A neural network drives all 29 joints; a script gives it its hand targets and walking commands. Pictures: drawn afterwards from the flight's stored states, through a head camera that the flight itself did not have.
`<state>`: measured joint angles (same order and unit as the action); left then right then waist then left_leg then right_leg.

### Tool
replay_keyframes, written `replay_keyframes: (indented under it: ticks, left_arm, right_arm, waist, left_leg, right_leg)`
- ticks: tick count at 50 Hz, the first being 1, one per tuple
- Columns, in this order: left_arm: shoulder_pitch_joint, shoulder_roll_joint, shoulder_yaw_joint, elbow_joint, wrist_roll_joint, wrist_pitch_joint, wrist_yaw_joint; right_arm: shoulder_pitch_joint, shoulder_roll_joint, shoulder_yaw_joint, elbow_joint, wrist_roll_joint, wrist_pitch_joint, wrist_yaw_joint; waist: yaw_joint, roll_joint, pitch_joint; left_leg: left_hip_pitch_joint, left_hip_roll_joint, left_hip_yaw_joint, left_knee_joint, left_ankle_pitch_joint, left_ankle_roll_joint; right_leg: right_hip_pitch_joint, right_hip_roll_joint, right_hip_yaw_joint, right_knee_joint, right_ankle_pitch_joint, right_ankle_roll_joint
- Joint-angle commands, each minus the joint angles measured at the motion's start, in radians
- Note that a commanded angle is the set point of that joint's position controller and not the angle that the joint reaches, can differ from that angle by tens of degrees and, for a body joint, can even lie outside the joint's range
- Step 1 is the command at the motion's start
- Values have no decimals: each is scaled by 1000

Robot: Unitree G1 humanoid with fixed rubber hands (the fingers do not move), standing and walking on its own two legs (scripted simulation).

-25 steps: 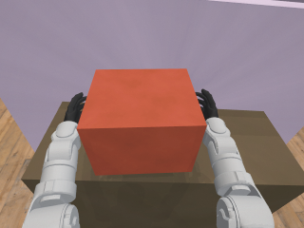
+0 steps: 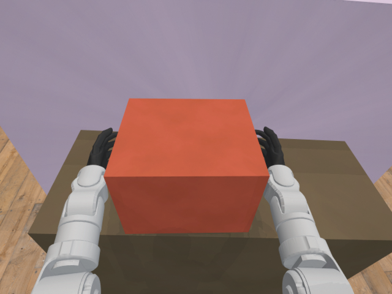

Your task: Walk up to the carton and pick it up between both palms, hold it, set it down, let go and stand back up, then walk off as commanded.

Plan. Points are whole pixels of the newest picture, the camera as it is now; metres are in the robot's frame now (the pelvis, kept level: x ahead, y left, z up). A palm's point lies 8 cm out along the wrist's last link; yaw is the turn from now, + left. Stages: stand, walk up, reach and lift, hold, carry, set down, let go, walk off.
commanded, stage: set down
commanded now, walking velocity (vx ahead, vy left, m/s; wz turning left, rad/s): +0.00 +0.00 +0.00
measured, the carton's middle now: (187, 163) +0.40 +0.03 +0.06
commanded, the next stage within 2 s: none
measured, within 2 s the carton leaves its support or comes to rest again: rests again in 1.78 s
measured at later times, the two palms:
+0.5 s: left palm (107, 172) +0.37 +0.20 +0.05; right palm (269, 168) +0.39 -0.16 +0.08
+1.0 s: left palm (110, 178) +0.38 +0.21 +0.02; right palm (265, 170) +0.40 -0.16 +0.05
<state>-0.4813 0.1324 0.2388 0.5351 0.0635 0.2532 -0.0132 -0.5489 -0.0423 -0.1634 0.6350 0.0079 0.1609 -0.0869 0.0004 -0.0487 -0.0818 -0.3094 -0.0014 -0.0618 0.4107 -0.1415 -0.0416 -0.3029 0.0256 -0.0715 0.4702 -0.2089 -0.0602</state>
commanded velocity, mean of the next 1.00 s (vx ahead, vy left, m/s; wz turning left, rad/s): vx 0.00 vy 0.00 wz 0.00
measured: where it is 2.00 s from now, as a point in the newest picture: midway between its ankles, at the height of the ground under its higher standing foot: outside the picture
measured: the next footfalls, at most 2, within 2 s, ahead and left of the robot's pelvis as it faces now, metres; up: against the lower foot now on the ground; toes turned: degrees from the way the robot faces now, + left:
none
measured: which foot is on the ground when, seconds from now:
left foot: down 0.00-1.00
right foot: down 0.00-1.00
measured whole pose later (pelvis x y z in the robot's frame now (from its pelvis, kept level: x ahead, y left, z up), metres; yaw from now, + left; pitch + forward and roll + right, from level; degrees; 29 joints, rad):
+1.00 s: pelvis +0.03 +0.00 +0.00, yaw +0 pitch +6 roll +1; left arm -0.48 0.14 0.24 0.93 0.04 -0.16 0.00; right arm -0.52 -0.04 -0.16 0.85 -0.05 -0.10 -0.09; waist 0.00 -0.05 -0.08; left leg -0.33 0.00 -0.06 0.41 -0.19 -0.04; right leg -0.32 0.03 -0.07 0.47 -0.25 -0.06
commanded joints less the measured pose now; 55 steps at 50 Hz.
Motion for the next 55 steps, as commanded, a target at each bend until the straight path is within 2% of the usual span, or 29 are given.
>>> replay_keyframes:
  ticks: [1, 2, 3, 6, 8, 9, 13, 14, 16, 17, 18, 19, 22, 24, 26, 28, 31, 34, 37, 38, 39, 41, 42, 43, 45, 50, 52, 53, 55]
  left_arm:
    - [-897, -593, -388, -133, -110, -166, -122]
    - [-943, -616, -409, -155, -120, -195, -116]
    - [-931, -602, -394, -126, -112, -201, -120]
    - [-939, -621, -417, -126, -111, -241, -104]
    - [-873, -624, -411, -65, -105, -244, -109]
    - [-919, -609, -392, -36, -95, -254, -112]
    - [-987, -624, -449, -57, -116, -318, -92]
    - [-947, -629, -448, -30, -108, -321, -93]
    - [-915, -625, -413, -10, -93, -332, -98]
    - [-896, -612, -407, 12, -101, -339, -104]
    - [-934, -626, -433, 11, -108, -348, -105]
    - [-957, -611, -403, 20, -94, -368, -103]
    - [-906, -598, -371, 88, -78, -386, -114]
    - [-920, -618, -408, 79, -100, -406, -121]
    - [-956, -629, -430, -6, -118, -442, -108]
    - [-899, -636, -437, 46, -109, -451, -100]
    - [-885, -586, -380, 103, -79, -457, -121]
    - [-890, -613, -404, 84, -86, -485, -122]
    - [-861, -584, -402, 132, -79, -492, -124]
    - [-845, -585, -381, 143, -68, -493, -128]
    - [-858, -581, -376, 144, -69, -503, -130]
    - [-834, -586, -370, 180, -66, -513, -133]
    - [-856, -614, -394, 163, -76, -530, -133]
    - [-890, -594, -387, 129, -88, -551, -130]
    - [-915, -581, -394, 97, -91, -579, -118]
    - [-836, -588, -384, 235, -65, -590, -133]
    - [-870, -614, -415, 194, -87, -613, -126]
    - [-904, -602, -425, 179, -87, -626, -121]
    - [-883, -602, -425, 221, -95, -641, -114]
  right_arm:
    - [-893, 613, 426, -290, -14, -164, 175]
    - [-874, 624, 408, -256, -25, -173, 178]
    - [-861, 633, 411, -237, -19, -175, 182]
    - [-841, 640, 421, -197, -14, -203, 185]
    - [-852, 648, 465, -246, 2, -212, 180]
    - [-843, 626, 407, -185, -30, -210, 179]
    - [-822, 655, 431, -153, -15, -238, 191]
    - [-808, 660, 421, -146, -19, -243, 189]
    - [-793, 679, 463, -159, -18, -249, 184]
    - [-797, 661, 470, -189, -17, -254, 182]
    - [-792, 660, 447, -161, -30, -257, 178]
    - [-788, 671, 428, -114, -46, -259, 183]
    - [-747, 665, 417, -69, -55, -262, 191]
    - [-749, 659, 414, -92, -55, -279, 184]
    - [-740, 702, 488, -151, -26, -298, 182]
    - [-720, 701, 490, -156, -26, -314, 177]
    - [-672, 676, 452, -91, -60, -297, 175]
    - [-642, 691, 441, -47, -68, -312, 171]
    - [-609, 677, 435, -43, -66, -327, 170]
    - [-618, 674, 453, -43, -65, -325, 171]
    - [-599, 681, 423, -3, -79, -322, 171]
    - [-632, 675, 439, -49, -80, -335, 176]
    - [-651, 684, 439, -66, -90, -353, 172]
    - [-640, 710, 461, -57, -76, -361, 172]
    - [-612, 711, 460, -28, -81, -366, 178]
    - [-584, 675, 406, 53, -119, -383, 179]
    - [-637, 697, 438, -13, -91, -415, 184]
    - [-605, 684, 418, 36, -108, -419, 181]
    - [-612, 693, 425, 61, -94, -429, 184]
  waist:
    - [52, 51, -556]
    - [34, 74, -570]
    - [53, 80, -566]
    - [41, 88, -585]
    - [72, 88, -584]
    - [38, 72, -546]
    - [45, 134, -606]
    - [38, 118, -584]
    - [74, 87, -580]
    - [71, 68, -608]
    - [35, 91, -627]
    - [58, 87, -595]
    - [67, 67, -512]
    - [34, 72, -536]
    - [53, 81, -663]
    - [55, 67, -685]
    - [48, 70, -590]
    - [23, 75, -610]
    - [26, 84, -579]
    - [46, 79, -588]
    - [28, 63, -541]
    - [45, 75, -570]
    - [24, 59, -589]
    - [50, 58, -626]
    - [42, 76, -664]
    - [19, 63, -592]
    - [39, 91, -662]
    - [3, 116, -675]
    - [29, 96, -657]
  left_leg:
    - [25, -44, 89, -137, 18, 34]
    - [30, -42, 83, -138, 10, 26]
    - [30, -38, 88, -133, 14, 31]
    - [51, -39, 82, -121, 77, 18]
    - [30, -38, 87, -113, 87, 21]
    - [19, -39, 86, -127, 45, 25]
    - [30, -30, 70, -102, 77, 4]
    - [47, -36, 75, -105, 75, 8]
    - [9, -43, 83, -98, 101, 19]
    - [-12, -45, 88, -101, 97, 24]
    - [-21, -39, 81, -106, 101, 17]
    - [-54, -46, 85, -107, 66, 22]
    - [-63, -37, 92, -122, 30, 28]
    - [-66, -42, 86, -112, 60, 22]
    - [-70, -47, 79, -83, 164, 16]
    - [-67, -45, 76, -66, 214, 13]
    - [-118, -53, 79, -86, 128, 21]
    - [-118, -45, 76, -86, 158, 14]
    - [-110, -54, 80, -74, 195, 8]
    - [-128, -42, 75, -82, 172, 17]
    - [-113, -45, 82, -89, 159, 18]
    - [-173, -45, 78, -86, 150, 20]
    - [-171, -46, 75, -80, 162, 16]
    - [-166, -42, 81, -68, 195, 13]
    - [-155, -38, 76, -65, 210, 8]
    - [-162, -35, 78, -72, 158, 13]
    - [-168, -35, 76, -42, 199, 1]
    - [-146, -35, 70, -40, 199, -8]
    - [-145, -33, 71, -21, 210, -6]
  right_leg:
    - [435, -30, 73, -133, 188, 96]
    - [422, -31, 66, -127, 169, 95]
    - [415, -34, 79, -133, 160, 92]
    - [415, -24, 54, -121, 244, 88]
    - [439, -28, 68, -118, 257, 84]
    - [411, -32, 65, -128, 213, 90]
    - [374, -28, 54, -116, 212, 77]
    - [354, -25, 48, -125, 205, 78]
    - [419, -39, 66, -111, 273, 84]
    - [428, -38, 72, -109, 304, 90]
    - [422, -42, 62, -102, 313, 93]
    - [418, -45, 75, -101, 261, 97]
    - [392, -51, 72, -107, 236, 97]
    - [412, -54, 71, -93, 311, 102]
    - [468, -51, 80, -61, 457, 103]
    - [481, -51, 78, -50, 547, 106]
    - [491, -69, 90, -54, 495, 115]
    - [486, -65, 81, -44, 545, 115]
    - [501, -66, 90, -40, 599, 116]
    - [495, -71, 88, -44, 556, 110]
    - [483, -69, 88, -52, 548, 118]
    - [505, -76, 94, -32, 570, 118]
    - [498, -69, 92, -27, 597, 116]
    - [503, -72, 93, -23, 603, 118]
    - [496, -72, 88, -12, 607, 111]
    - [454, -72, 84, -34, 551, 106]
    - [451, -69, 86, -15, 567, 101]
    - [417, -62, 80, -24, 540, 94]
    - [406, -64, 80, -20, 546, 96]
